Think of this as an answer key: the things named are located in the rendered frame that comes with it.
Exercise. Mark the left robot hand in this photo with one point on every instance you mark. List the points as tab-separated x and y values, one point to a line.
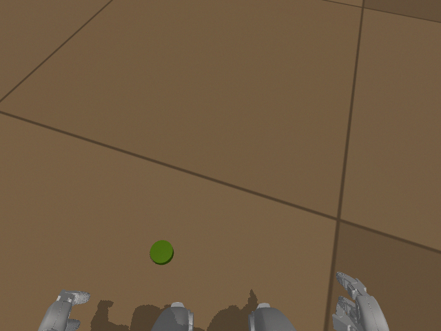
57	315

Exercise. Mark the tin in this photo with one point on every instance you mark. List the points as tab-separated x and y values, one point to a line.
162	252

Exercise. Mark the right robot hand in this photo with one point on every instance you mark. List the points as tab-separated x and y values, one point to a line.
364	315

